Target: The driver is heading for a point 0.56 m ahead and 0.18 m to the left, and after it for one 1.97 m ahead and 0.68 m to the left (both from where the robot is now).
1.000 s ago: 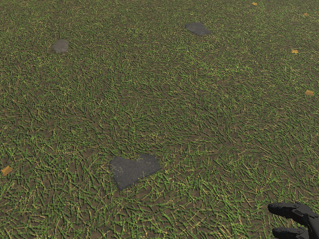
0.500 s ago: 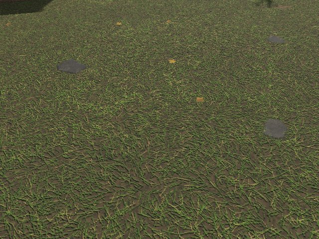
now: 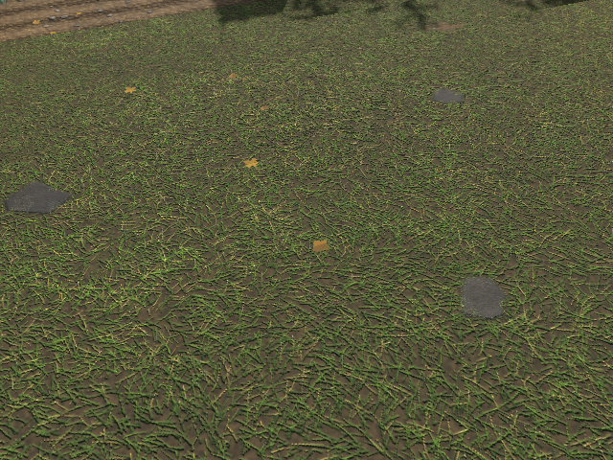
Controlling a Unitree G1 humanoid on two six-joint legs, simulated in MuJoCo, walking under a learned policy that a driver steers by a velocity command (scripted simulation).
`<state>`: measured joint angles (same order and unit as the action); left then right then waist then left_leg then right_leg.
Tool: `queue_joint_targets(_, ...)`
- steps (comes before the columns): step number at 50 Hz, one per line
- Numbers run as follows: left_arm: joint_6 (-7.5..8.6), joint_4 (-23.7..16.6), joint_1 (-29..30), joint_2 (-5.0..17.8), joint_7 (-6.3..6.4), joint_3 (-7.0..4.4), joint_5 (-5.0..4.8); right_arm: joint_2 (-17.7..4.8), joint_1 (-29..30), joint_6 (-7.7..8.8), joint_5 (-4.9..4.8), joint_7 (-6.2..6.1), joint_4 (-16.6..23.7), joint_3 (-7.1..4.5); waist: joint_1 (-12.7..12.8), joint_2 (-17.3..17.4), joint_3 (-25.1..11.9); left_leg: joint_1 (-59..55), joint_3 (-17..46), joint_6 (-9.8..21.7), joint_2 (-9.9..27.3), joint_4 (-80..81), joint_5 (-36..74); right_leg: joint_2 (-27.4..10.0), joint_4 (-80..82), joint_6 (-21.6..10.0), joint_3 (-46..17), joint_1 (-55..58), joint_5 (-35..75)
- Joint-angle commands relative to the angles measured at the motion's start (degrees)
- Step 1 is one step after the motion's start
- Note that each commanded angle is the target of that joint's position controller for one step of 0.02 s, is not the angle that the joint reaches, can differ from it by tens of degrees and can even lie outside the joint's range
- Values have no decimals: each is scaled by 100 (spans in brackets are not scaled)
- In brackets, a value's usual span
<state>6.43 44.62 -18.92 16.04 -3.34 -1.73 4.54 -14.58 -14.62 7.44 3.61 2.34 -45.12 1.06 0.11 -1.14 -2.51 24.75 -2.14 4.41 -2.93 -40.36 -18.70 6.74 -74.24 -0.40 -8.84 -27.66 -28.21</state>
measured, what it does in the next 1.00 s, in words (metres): goes down, turning left: right foot, then left foot 0.18 m lower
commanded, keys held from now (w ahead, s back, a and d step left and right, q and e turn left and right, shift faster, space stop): w+q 0.66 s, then q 0.34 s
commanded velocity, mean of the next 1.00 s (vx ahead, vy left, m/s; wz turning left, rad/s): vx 0.42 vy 0.00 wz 0.46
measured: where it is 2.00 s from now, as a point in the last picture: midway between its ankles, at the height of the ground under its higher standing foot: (259, 449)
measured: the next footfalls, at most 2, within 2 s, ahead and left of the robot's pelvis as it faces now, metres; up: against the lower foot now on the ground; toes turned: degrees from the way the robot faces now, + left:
right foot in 0.30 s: +0.18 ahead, -0.12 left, +0.00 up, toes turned +6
left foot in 0.66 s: +0.47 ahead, +0.17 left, -0.18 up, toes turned +24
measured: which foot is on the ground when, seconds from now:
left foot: down 0.00-0.30, up 0.32-0.64, down 0.66-1.00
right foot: up 0.00-0.28, down 0.30-0.68, up 0.70-1.00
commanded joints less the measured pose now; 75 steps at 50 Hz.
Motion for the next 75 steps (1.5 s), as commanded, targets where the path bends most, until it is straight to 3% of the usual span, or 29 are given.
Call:
queue_joint_targets(1, -123, -420, 73, 278, 307, 113, 214, -128, -48, -21, -42, -58, 202, -39, -40, 62, -148, -1785, 3521, 1748, 1854, 2163, 574, -897, -711, 293, -288, -2622, 1085)
queue_joint_targets(8, -314, -623, 980, -107, -48, 337, 22, -705, -999, 71, -7, 51, -348, -296, -359, 424, 132, 78, 1505, 1227, 663, 2128, 1493, -923, 2111, 583, 1172, -321, 1436)
queue_joint_targets(9, -295, -495, 544, -85, -129, 358, 181, -736, -926, 49, 183, 83, -301, -286, -184, 543, 22, 862, 1432, 1157, 576, 1770, 1344, -957, 1086, 405, 1156, 586, 2457)
queue_joint_targets(14, -114, -308, -1631, 463, 256, 54, 144, -968, 589, 176, 74, 83, 663, -375, 1185, -93, -219, 1693, 1682, 1096, 308, -1278, 2597, -217, 2419, 67, 1603, 3060, 1018)
queue_joint_targets(15, -62, 13, -2880, 629, 372, -55, 45, -701, 903, 231, 97, 244, 828, -346, 1703, -324, -341, 2678, 1574, 872, 24, -3205, 2064, -637, 2916, -390, 998, 4142, 969)
queue_joint_targets(16, -11, -148, -2298, 957, 264, 19, -116, 360, -303, 241, 104, 416, 579, -114, 621, -1070, -692, 3386, 1002, 374, -596, -5122, -1141, -2308, 3762, -2019, -1573, 4120, 3536)
queue_joint_targets(18, 90, -323, -1161, 572, 65, 100, -65, -120, -295, 96, 78, 356, 770, -199, 282, -435, 347, 5187, 1529, -80, 113, -5652, -852, -3650, 4299, -2673, -3382, 2877, 2920)
queue_joint_targets(20, 103, -361, -107, -846, 188, 522, 0, -44, -211, -222, 370, 140, 569, -71, -91, 243, 362, 4543, 1625, -205, 889, -4020, 596, -2936, 3991, -1914, -1929, 1694, 1699)
queue_joint_targets(21, 107, -524, 298, -905, 326, 574, 8, 0, -307, -267, 549, 190, 368, -27, -227, 80, 363, 3387, 1214, -209, 978, -2965, 1528, -2208, 3945, -1591, -859, 747, 1587)
queue_joint_targets(23, 200, -442, 16, -561, 642, 517, 46, -78, -46, -165, 397, 363, 150, -51, 41, 51, 406, 1478, 382, -110, 903, -909, 4955, -1222, 3563, -948, 871, -666, 300)
queue_joint_targets(26, 192, 192, -1032, 9, 447, 437, 99, -261, 754, -202, 112, 437, 272, -134, 138, 82, 843, -561, -205, -219, 520, -439, 4878, -1476, 3584, -725, 1099, -1623, -613)
queue_joint_targets(29, 150, 673, -1547, 390, 291, 393, -144, -499, 1568, -412, 246, 333, 555, -144, 350, 4, 1448, 633, 136, -109, 809, 923, 3812, -2107, 3283, -664, 360, 625, -10)
queue_joint_targets(31, -9, 1001, -1320, 531, 202, 314, 7, -413, 661, -501, 354, 212, 281, -126, 9, 79, 1416, 210, 287, 42, 1017, 1972, 3772, -2206, 2338, -558, 280, 1712, 944)
queue_joint_targets(33, -144, 1138, -1242, 571, 38, 307, 253, -1102, -1047, -318, 200, 81, -425, -494, -567, 655, 610, -2816, -561, 273, 424, 2298, 4580, -1422, 293, -286, 1330, 976, 2011)
queue_joint_targets(35, -132, 638, -1302, -276, -214, 501, 175, -1469, -2430, -402, 118, 41, -735, -633, -782, 1444, -1993, -7198, 1557, 1983, 1768, 38, 7836, -574, -3094, 589, 1108, -1930, -1235)
queue_joint_targets(37, 34, -498, 788, 407, -120, 307, -254, -1377, -1938, -352, -57, -73, -427, -693, -1235, 500, -1411, -6312, 2194, 2056, 2279, 471, 7440, -821, -3440, 726, 672, -3379, -1799)
queue_joint_targets(38, 157, -854, 1031, 417, 99, 272, -206, -1052, -887, -233, -254, -88, -129, -548, -723, -252, -959, -4992, 2489, 1871, 2402, 955, 5551, -1113, -1269, 576, 96, -3587, -562)
queue_joint_targets(40, 151, -423, 431, 611, 366, 154, -148, -782, 236, -130, -49, 50, 249, -435, 127, -31, 269, -1077, 2102, 1965, 2206, 2244, 5559, -1539, 1024, 396, 280, -1339, 336)
queue_joint_targets(44, -169, -17, 110, 117, 238, 277, -325, -1415, 194, -19, -105, 388, 414, -658, 401, 138, 56, 222, 1723, 1567, 1278, 2512, 5241, -1013, 3309, 405, 912, 1091, 2222)
queue_joint_targets(49, -92, -211, 1031, 701, 339, 11, -235, -1096, 117, -163, -90, 430, 487, -717, 241, 117, -46, -678, 2202, 995, 1012, 1724, 3612, -853, 4365, 105, 670, 1267, 3067)
queue_joint_targets(51, 39, -316, 894, 1247, 459, -187, -339, -907, 83, -131, -148, 424, 605, -683, 386, -240, -387, -472, 2005, 391, 421, 872, 3333, -1315, 4810, -714, 382, 2248, 4949)
queue_joint_targets(53, 92, -360, 225, 1482, 501, -283, -294, -218, -719, -112, -62, 251, 679, -468, 249, -1461, -1913, 944, 907, -512, -576, -1258, -2038, -3647, 5583, -2967, -2107, 4448, 6125)
queue_joint_targets(54, 77, -380, 413, 1199, 536, -299, -238, -688, -426, -240, -24, 152, 559, -583, 294, -589, -895, 1141, 841, -581, -54, -2043, -2056, -3319, 5820, -2377, -1667, 3473, 4798)
queue_joint_targets(57, 4, -752, 1542, 501, 491, -162, -506, -591, -668, -459, 137, -96, 282, -554, -231, -671, -348, 156, 490, -816, 409, -2191, -1249, -2298, 6355, -1438, -225, 1671, 3223)
queue_joint_targets(63, 19, -880, 2155, 892, 227, -353, -442, -435, -548, -449, -304, 465, 178, -389, -329, -174, -216, -1396, -151, -1140, 500, 815, 505, -1686, 5622, -892, 531, 877, 2342)
queue_joint_targets(65, -95, -610, 1893, 388, -107, -142, -408, -582, -608, -324, -415, 479, 232, -422, -462, -103, -323, -2280, 57, -799, 635, 1442, 1663, -1790, 5295, -643, 155, 369, 2074)
queue_joint_targets(67, -67, -405, 684, 269, -89, -168, -442, -1315, 317, -170, -405, 428, 616, -540, 383, 727, -17, -1176, 1167, 660, 1567, 1894, 1331, -972, 4922, 11, 1119, 828, 1603)
queue_joint_targets(71, -74, -472, 1405, 762, 78, -332, -458, -919, 533, -278, -323, 288, 581, -521, 84, 332, 140, -809, 633, 70, 1039, 1970, -635, -933, 4907, -176, 998, 1275, 1946)
queue_joint_targets(75, 23, -682, 1511, 705, 268, -338, -333, -1089, 19, -192, -268, -171, 632, -705, -279, 667, 319, -1745, 1168, 945, 1857, 2271, -23, -742, 4389, -546, 1161, 321, 2106)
